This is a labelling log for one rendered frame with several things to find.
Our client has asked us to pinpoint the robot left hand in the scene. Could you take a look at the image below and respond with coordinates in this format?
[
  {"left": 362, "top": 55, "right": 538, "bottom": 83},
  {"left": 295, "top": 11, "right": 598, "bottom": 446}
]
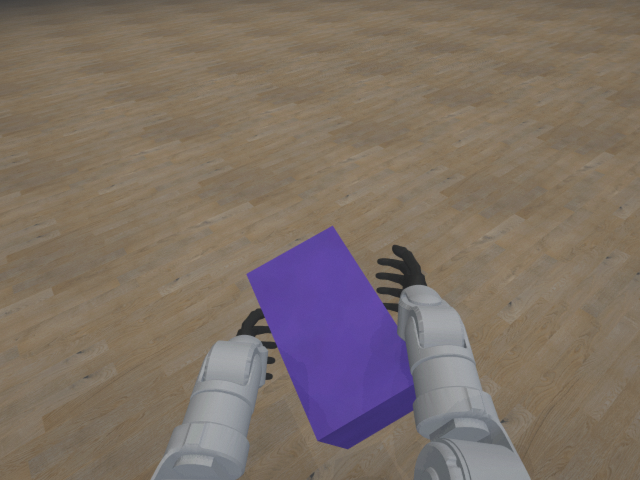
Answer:
[{"left": 236, "top": 308, "right": 277, "bottom": 380}]

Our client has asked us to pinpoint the carton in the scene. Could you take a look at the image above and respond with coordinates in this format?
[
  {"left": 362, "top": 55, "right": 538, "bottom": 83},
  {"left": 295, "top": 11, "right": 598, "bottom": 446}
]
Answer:
[{"left": 246, "top": 226, "right": 416, "bottom": 449}]

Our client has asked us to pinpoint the right robot forearm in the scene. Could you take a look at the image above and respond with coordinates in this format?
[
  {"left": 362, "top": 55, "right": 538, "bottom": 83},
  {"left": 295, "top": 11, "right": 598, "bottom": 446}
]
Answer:
[{"left": 397, "top": 285, "right": 531, "bottom": 480}]

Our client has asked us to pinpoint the robot right hand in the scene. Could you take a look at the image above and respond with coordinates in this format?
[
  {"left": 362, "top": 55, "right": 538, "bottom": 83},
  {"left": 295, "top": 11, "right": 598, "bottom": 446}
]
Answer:
[{"left": 376, "top": 245, "right": 427, "bottom": 312}]

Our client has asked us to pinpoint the left robot forearm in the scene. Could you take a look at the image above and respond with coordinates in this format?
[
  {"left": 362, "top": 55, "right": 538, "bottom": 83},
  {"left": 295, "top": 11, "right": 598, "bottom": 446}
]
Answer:
[{"left": 150, "top": 335, "right": 268, "bottom": 480}]

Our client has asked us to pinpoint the robot right upper arm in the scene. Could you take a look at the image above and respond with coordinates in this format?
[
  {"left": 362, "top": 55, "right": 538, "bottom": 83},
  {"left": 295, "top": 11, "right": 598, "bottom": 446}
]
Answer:
[{"left": 414, "top": 438, "right": 530, "bottom": 480}]

